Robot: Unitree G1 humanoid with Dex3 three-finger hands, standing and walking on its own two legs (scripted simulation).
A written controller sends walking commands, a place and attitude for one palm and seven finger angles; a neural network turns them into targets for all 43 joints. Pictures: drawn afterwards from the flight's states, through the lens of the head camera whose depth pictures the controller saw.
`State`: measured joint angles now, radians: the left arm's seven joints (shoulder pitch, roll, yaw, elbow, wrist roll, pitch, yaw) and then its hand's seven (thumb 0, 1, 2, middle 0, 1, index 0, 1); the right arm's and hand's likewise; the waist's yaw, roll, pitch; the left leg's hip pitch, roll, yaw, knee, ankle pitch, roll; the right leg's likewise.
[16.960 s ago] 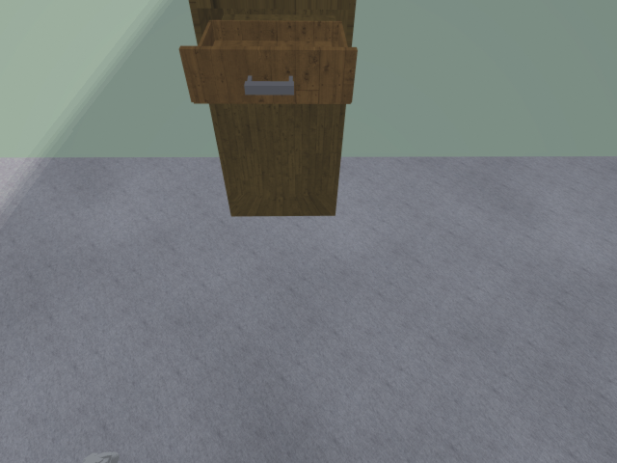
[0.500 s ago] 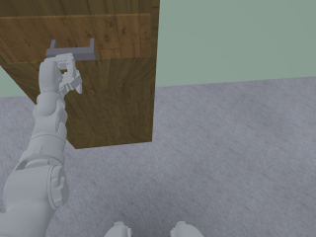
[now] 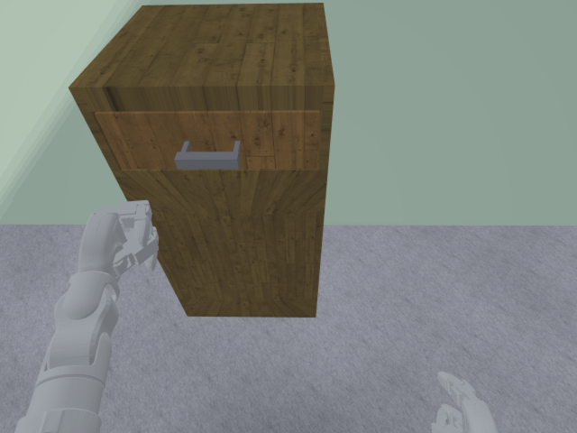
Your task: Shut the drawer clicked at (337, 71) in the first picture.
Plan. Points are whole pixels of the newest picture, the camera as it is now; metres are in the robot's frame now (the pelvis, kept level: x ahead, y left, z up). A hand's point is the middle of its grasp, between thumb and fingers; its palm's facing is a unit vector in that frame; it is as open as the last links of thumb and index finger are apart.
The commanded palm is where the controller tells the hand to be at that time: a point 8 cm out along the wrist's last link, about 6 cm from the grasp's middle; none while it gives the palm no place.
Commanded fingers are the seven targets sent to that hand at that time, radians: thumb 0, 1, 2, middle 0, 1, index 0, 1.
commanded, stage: draw the hand back to the body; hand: left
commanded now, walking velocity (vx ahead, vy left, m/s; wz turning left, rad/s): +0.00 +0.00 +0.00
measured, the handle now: (209, 153) +0.61 +0.19 +0.04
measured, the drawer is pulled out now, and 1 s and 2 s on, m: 0.00 0.00 0.00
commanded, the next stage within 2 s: step back with the hand held close in 0.80 s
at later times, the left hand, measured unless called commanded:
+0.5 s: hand (65, 304) +0.22 +0.24 +0.16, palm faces +0.34 -0.87 -0.35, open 3.2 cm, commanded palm +0.16 +0.28 +0.18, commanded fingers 0.00 0.90 0.90 -1.40 -1.60 -1.40 -1.60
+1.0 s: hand (18, 327) +0.18 +0.25 +0.18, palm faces +0.40 -0.82 -0.41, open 3.2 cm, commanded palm +0.13 +0.29 +0.19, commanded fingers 0.00 0.90 0.90 -1.40 -1.60 -1.40 -1.60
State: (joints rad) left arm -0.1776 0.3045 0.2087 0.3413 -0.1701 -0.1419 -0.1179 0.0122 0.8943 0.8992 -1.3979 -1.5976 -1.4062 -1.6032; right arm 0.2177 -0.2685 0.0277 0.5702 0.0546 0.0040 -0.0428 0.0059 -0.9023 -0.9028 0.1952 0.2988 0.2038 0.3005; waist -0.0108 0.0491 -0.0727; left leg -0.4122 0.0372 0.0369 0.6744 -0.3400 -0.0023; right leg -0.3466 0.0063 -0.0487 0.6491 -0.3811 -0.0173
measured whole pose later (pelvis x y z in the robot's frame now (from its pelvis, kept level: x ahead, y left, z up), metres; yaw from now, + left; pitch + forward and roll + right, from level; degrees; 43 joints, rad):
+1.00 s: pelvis +0.00 +0.01 +0.02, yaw +0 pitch -4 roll -1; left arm 0.51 0.34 0.31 -0.44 -0.05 -0.13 0.09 0.01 0.88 0.90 -1.40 -1.60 -1.41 -1.60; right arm 0.18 -0.23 0.04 0.61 -0.01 -0.07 -0.08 0.01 -0.90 -0.90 0.20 0.30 0.21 0.30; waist 0.06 0.07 0.02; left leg -0.12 0.03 0.04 0.42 -0.23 0.01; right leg -0.04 0.01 -0.05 0.35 -0.24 -0.01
